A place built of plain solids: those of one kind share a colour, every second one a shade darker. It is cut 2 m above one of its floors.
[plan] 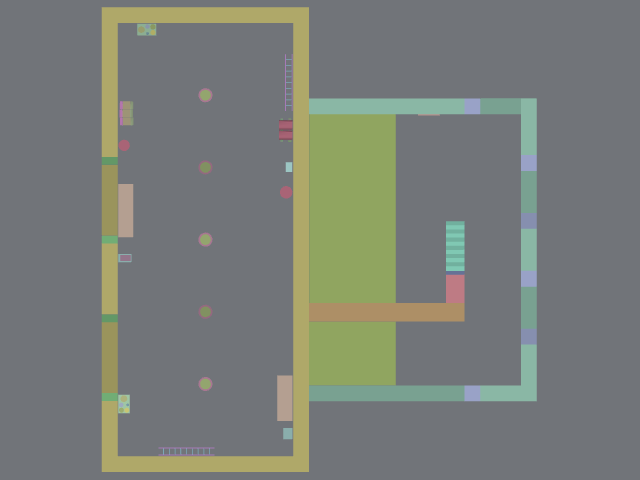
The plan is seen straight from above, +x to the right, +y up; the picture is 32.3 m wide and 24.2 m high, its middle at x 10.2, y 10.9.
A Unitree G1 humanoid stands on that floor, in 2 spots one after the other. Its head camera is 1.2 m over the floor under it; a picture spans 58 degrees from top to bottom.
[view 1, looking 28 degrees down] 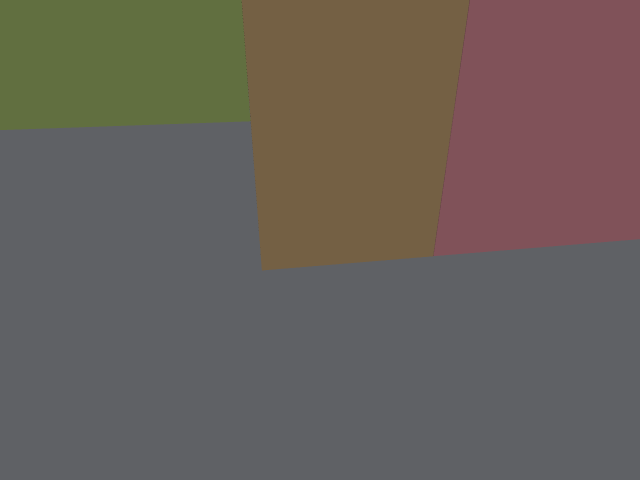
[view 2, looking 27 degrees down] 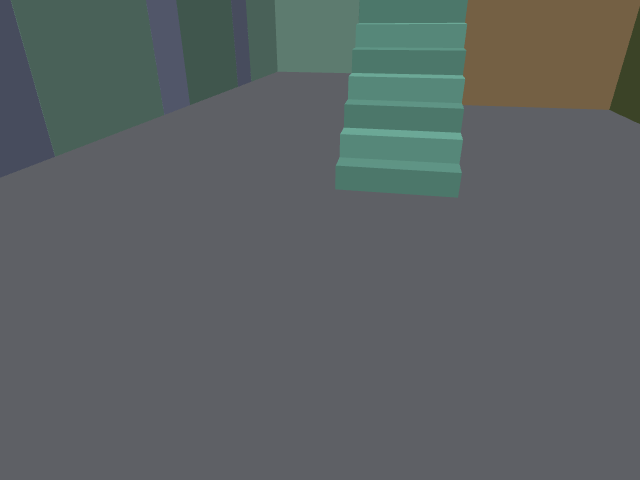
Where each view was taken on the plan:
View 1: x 19.43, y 6.78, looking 171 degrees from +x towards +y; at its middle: mass_under_upper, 2.23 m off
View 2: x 16.99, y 15.05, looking -79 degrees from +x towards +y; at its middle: ground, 2.64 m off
